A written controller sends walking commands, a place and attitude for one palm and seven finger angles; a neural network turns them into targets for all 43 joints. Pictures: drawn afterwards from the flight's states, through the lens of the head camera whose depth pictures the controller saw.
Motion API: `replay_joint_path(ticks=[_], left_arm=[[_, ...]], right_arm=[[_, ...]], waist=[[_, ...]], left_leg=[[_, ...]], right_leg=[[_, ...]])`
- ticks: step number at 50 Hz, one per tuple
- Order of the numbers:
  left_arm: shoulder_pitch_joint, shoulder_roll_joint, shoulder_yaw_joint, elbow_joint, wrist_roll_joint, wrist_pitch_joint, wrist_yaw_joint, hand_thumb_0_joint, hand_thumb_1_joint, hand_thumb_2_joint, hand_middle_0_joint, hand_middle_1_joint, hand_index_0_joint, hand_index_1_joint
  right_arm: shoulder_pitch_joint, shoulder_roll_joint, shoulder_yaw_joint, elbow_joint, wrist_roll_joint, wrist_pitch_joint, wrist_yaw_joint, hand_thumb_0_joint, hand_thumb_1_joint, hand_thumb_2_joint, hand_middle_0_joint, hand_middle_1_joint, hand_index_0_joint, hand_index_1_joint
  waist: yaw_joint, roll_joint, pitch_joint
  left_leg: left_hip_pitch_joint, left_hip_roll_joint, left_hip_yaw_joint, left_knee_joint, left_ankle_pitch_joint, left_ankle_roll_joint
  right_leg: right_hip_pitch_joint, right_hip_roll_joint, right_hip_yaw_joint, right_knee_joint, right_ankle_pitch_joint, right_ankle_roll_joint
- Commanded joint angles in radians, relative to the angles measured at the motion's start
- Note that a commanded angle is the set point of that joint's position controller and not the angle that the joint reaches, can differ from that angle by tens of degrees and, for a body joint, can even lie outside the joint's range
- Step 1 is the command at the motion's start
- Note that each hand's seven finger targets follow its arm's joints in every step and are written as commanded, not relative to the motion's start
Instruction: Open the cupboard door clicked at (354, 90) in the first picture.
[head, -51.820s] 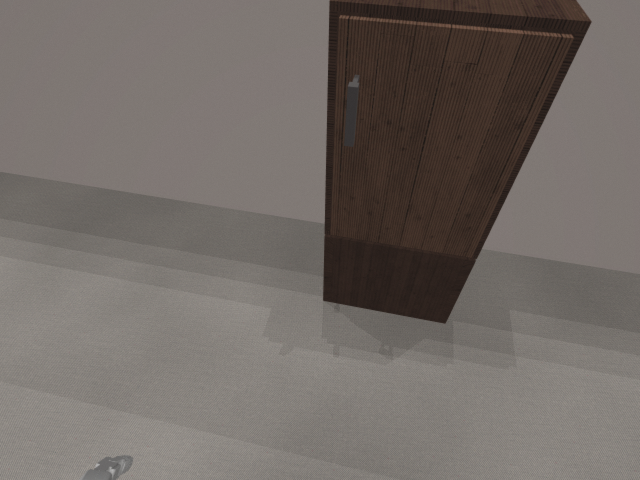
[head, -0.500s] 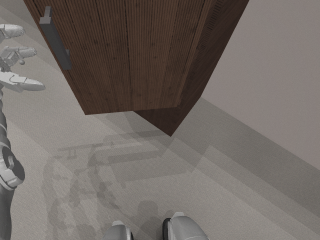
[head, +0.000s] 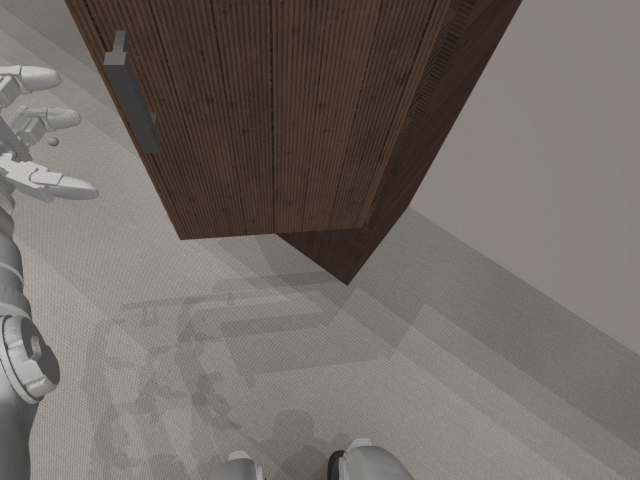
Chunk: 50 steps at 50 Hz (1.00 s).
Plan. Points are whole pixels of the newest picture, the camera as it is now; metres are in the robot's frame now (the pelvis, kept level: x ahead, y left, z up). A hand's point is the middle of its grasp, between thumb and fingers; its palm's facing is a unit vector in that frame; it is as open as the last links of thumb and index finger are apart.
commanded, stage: move the hooked fingers beside the handle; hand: left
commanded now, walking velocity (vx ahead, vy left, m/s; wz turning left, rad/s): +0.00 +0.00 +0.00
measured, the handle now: (137, 96) +0.56 +0.20 +0.09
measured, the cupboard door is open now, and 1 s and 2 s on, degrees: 44 44 44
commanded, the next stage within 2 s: slide the fingers in behind the handle in 0.62 s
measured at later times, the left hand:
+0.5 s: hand (49, 142) +0.48 +0.27 +0.10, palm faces +0.05 -1.00 -0.02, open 14.0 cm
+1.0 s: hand (76, 131) +0.50 +0.25 +0.09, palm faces +0.04 -1.00 -0.01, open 14.0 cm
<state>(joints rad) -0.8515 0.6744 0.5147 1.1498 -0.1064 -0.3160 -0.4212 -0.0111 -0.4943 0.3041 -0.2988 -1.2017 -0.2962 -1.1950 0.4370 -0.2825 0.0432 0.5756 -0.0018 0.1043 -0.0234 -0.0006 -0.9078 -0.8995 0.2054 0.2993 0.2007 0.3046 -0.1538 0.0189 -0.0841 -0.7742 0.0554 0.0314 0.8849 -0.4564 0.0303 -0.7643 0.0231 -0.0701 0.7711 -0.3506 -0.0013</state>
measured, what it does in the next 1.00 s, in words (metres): stands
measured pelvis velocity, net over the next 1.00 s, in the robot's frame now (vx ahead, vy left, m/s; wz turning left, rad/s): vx -0.01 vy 0.00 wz -0.01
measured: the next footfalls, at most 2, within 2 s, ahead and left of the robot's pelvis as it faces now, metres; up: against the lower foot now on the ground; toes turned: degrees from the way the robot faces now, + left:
none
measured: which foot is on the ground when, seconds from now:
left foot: down 0.00-1.00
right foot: down 0.00-1.00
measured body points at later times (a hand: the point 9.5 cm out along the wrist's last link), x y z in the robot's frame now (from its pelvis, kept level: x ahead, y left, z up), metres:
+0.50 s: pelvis -0.02 +0.00 -0.01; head +0.10 +0.02 +0.42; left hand +0.47 +0.32 +0.11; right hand -0.02 -0.28 -0.11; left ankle -0.03 +0.09 -0.70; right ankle +0.00 -0.13 -0.70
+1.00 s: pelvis -0.01 +0.00 -0.01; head +0.12 +0.03 +0.42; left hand +0.49 +0.31 +0.10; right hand -0.04 -0.26 -0.10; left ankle -0.03 +0.09 -0.70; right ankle +0.00 -0.13 -0.70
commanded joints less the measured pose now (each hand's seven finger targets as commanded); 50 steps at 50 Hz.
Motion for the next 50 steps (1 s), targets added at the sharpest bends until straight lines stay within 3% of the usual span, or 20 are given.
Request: replay_joint_path(ticks=[1, 5, 8, 10, 11, 13, 15, 20, 25, 29, 30, 31, 33, 35, 37, 39, 40, 45, 47, 50], left_arm=[[-0.452, 0.237, -0.013, -0.207, -0.046, -0.069, 0.000, 0.000, -0.500, 0.300, -0.300, -1.200, -0.300, -1.200], [-0.451, 0.224, -0.020, -0.204, -0.045, -0.053, 0.006, 0.000, -0.500, 0.300, -0.300, -1.200, -0.300, -1.200], [-0.422, 0.252, -0.007, -0.153, -0.030, -0.044, 0.027, 0.000, -0.500, 0.300, -0.300, -1.200, -0.300, -1.200], [-0.437, 0.281, 0.007, -0.146, -0.019, -0.054, 0.036, 0.000, -0.500, 0.300, -0.300, -1.200, -0.300, -1.200], [-0.444, 0.321, 0.029, -0.126, -0.009, -0.055, 0.042, 0.000, -0.500, 0.300, -0.300, -1.200, -0.300, -1.200], [-0.482, 0.339, 0.028, -0.136, -0.002, -0.067, 0.044, 0.000, -0.500, 0.300, -0.300, -1.200, -0.300, -1.200], [-0.513, 0.361, 0.039, -0.177, 0.000, -0.095, 0.038, 0.000, -0.500, 0.300, -0.300, -1.200, -0.300, -1.200], [-0.536, 0.326, 0.000, -0.120, -0.014, -0.094, -0.002, 0.000, -0.500, 0.300, -0.300, -1.200, -0.300, -1.200], [-0.554, 0.298, -0.044, -0.025, -0.015, -0.038, -0.021, 0.000, -0.500, 0.300, -0.300, -1.200, -0.300, -1.200], [-0.593, 0.382, 0.011, -0.073, -0.006, -0.053, -0.003, 0.000, -0.500, 0.300, -0.300, -1.200, -0.300, -1.200], [-0.603, 0.423, 0.046, -0.104, -0.006, -0.066, 0.002, 0.000, -0.500, 0.300, -0.300, -1.200, -0.300, -1.200], [-0.614, 0.429, 0.040, -0.123, 0.003, -0.078, 0.004, 0.000, -0.500, 0.300, -0.300, -1.200, -0.300, -1.200], [-0.608, 0.394, 0.017, -0.131, 0.009, -0.085, 0.013, 0.000, -0.500, 0.300, -0.300, -1.200, -0.300, -1.200], [-0.591, 0.420, 0.039, -0.120, 0.014, -0.083, 0.019, 0.000, -0.500, 0.300, -0.300, -1.200, -0.300, -1.200], [-0.560, 0.362, 0.002, -0.077, 0.012, -0.057, 0.020, 0.000, -0.500, 0.300, -0.300, -1.200, -0.300, -1.200], [-0.537, 0.336, 0.000, -0.100, 0.001, -0.045, 0.016, 0.000, -0.500, 0.300, -0.300, -1.200, -0.300, -1.200], [-0.538, 0.375, 0.028, -0.121, 0.000, -0.044, 0.018, 0.000, -0.500, 0.300, -0.300, -1.200, -0.300, -1.200], [-0.521, 0.313, 0.006, -0.149, -0.010, -0.048, 0.034, 0.000, -0.500, 0.300, -0.300, -1.200, -0.300, -1.200], [-0.484, 0.309, 0.016, -0.163, -0.008, -0.054, 0.045, 0.000, -0.500, 0.300, -0.300, -1.200, -0.300, -1.200], [-0.475, 0.246, -0.011, -0.198, -0.017, -0.065, 0.056, 0.000, -0.500, 0.300, -0.300, -1.200, -0.300, -1.200]], right_arm=[[0.168, -0.189, -0.073, -0.011, -0.007, -0.014, -0.014, 0.000, -0.900, -0.900, 0.200, 0.300, 0.200, 0.300], [0.155, -0.185, -0.070, -0.012, -0.006, -0.020, -0.015, 0.000, -0.900, -0.900, 0.200, 0.300, 0.200, 0.300], [0.141, -0.185, -0.061, -0.026, -0.004, -0.019, -0.013, 0.000, -0.900, -0.900, 0.200, 0.300, 0.200, 0.300], [0.132, -0.185, -0.058, -0.037, -0.004, -0.021, -0.016, 0.000, -0.900, -0.900, 0.200, 0.300, 0.200, 0.300], [0.132, -0.189, -0.056, -0.040, -0.003, -0.022, -0.020, 0.000, -0.900, -0.900, 0.200, 0.300, 0.200, 0.300], [0.129, -0.188, -0.052, -0.046, -0.002, -0.027, -0.020, 0.000, -0.900, -0.900, 0.200, 0.300, 0.200, 0.300], [0.131, -0.191, -0.055, -0.046, -0.004, -0.032, -0.024, 0.000, -0.900, -0.900, 0.200, 0.300, 0.200, 0.300], [0.136, -0.196, -0.052, -0.026, 0.000, -0.041, -0.032, 0.000, -0.900, -0.900, 0.200, 0.300, 0.200, 0.300], [0.149, -0.205, -0.043, -0.009, 0.001, -0.047, -0.039, 0.000, -0.900, -0.900, 0.200, 0.300, 0.200, 0.300], [0.174, -0.211, -0.042, -0.014, -0.006, -0.053, -0.040, 0.000, -0.900, -0.900, 0.200, 0.300, 0.200, 0.300], [0.178, -0.213, -0.046, -0.013, -0.009, -0.052, -0.039, 0.000, -0.900, -0.900, 0.200, 0.300, 0.200, 0.300], [0.178, -0.209, -0.045, -0.017, -0.009, -0.052, -0.037, 0.000, -0.900, -0.900, 0.200, 0.300, 0.200, 0.300], [0.178, -0.204, -0.045, -0.016, -0.011, -0.051, -0.030, 0.000, -0.900, -0.900, 0.200, 0.300, 0.200, 0.300], [0.186, -0.210, -0.048, -0.012, -0.012, -0.043, -0.028, 0.000, -0.900, -0.900, 0.200, 0.300, 0.200, 0.300], [0.186, -0.207, -0.046, -0.013, -0.010, -0.039, -0.027, 0.000, -0.900, -0.900, 0.200, 0.300, 0.200, 0.300], [0.195, -0.207, -0.050, -0.023, -0.012, -0.039, -0.024, 0.000, -0.900, -0.900, 0.200, 0.300, 0.200, 0.300], [0.197, -0.211, -0.053, -0.019, -0.012, -0.035, -0.024, 0.000, -0.900, -0.900, 0.200, 0.300, 0.200, 0.300], [0.200, -0.200, -0.058, -0.023, -0.013, -0.029, -0.016, 0.000, -0.900, -0.900, 0.200, 0.300, 0.200, 0.300], [0.198, -0.197, -0.062, -0.026, -0.013, -0.026, -0.012, 0.000, -0.900, -0.900, 0.200, 0.300, 0.200, 0.300], [0.196, -0.189, -0.066, -0.025, -0.014, -0.025, -0.004, 0.000, -0.900, -0.900, 0.200, 0.300, 0.200, 0.300]], waist=[[-0.023, 0.170, -0.446], [-0.010, 0.202, -0.471], [-0.008, 0.109, -0.404], [-0.004, 0.119, -0.403], [-0.003, 0.088, -0.388], [-0.006, 0.108, -0.396], [-0.004, 0.146, -0.462], [-0.027, 0.156, -0.449], [-0.057, 0.131, -0.348], [-0.046, 0.145, -0.421], [-0.037, 0.153, -0.486], [-0.030, 0.194, -0.504], [-0.033, 0.220, -0.492], [-0.034, 0.213, -0.494], [-0.042, 0.194, -0.435], [-0.031, 0.203, -0.473], [-0.023, 0.196, -0.500], [-0.030, 0.157, -0.477], [-0.015, 0.176, -0.473], [-0.013, 0.213, -0.492]], left_leg=[[0.421, 0.002, -0.094, -0.060, 0.677, -0.026], [0.416, -0.005, -0.089, -0.058, 0.681, -0.028], [0.303, -0.015, -0.074, -0.069, 0.561, -0.012], [0.271, -0.022, -0.066, -0.072, 0.517, -0.007], [0.226, -0.024, -0.065, -0.072, 0.473, -0.004], [0.206, -0.029, -0.061, -0.075, 0.416, -0.001], [0.255, -0.027, -0.068, -0.067, 0.446, -0.006], [0.263, -0.022, -0.077, -0.063, 0.412, -0.006], [0.191, -0.022, -0.082, -0.074, 0.298, 0.004], [0.192, -0.023, -0.087, -0.061, 0.338, 0.003], [0.211, -0.021, -0.084, -0.051, 0.363, 0.003], [0.224, -0.023, -0.084, -0.049, 0.379, -0.003], [0.250, -0.019, -0.085, -0.050, 0.401, -0.007], [0.266, -0.014, -0.091, -0.044, 0.421, -0.009], [0.250, -0.013, -0.091, -0.056, 0.404, -0.007], [0.286, -0.013, -0.090, -0.056, 0.457, -0.008], [0.291, -0.010, -0.089, -0.053, 0.476, -0.011], [0.286, -0.010, -0.083, -0.052, 0.508, -0.007], [0.299, -0.009, -0.081, -0.052, 0.532, -0.011], [0.366, -0.003, -0.090, -0.046, 0.622, -0.024]], right_leg=[[0.122, 0.042, 0.016, -0.022, 0.374, -0.018], [0.135, 0.033, 0.018, -0.013, 0.387, -0.020], [0.176, 0.031, 0.025, -0.015, 0.378, -0.016], [0.198, 0.027, 0.033, -0.009, 0.380, -0.018], [0.212, 0.026, 0.035, -0.006, 0.365, -0.018], [0.223, 0.024, 0.046, -0.009, 0.336, -0.017], [0.220, 0.025, 0.047, 0.000, 0.340, -0.020], [0.175, 0.028, 0.044, -0.010, 0.293, -0.020], [0.108, 0.024, 0.041, -0.030, 0.196, -0.016], [0.131, 0.027, 0.042, -0.009, 0.217, -0.021], [0.155, 0.026, 0.049, -0.005, 0.242, -0.018], [0.155, 0.026, 0.049, 0.003, 0.248, -0.021], [0.131, 0.029, 0.040, 0.003, 0.250, -0.022], [0.112, 0.033, 0.035, 0.007, 0.249, -0.021], [0.096, 0.033, 0.029, -0.005, 0.236, -0.020], [0.107, 0.036, 0.024, -0.002, 0.268, -0.023], [0.125, 0.034, 0.027, -0.001, 0.288, -0.020], [0.139, 0.040, 0.024, -0.002, 0.330, -0.018], [0.139, 0.039, 0.023, -0.002, 0.340, -0.021], [0.111, 0.042, 0.016, 0.004, 0.353, -0.022]])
